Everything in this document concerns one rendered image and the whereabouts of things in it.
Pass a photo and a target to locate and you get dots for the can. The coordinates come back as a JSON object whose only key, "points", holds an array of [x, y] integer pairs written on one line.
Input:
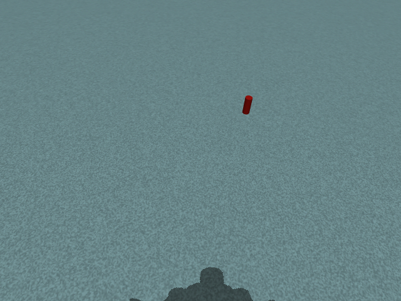
{"points": [[247, 104]]}

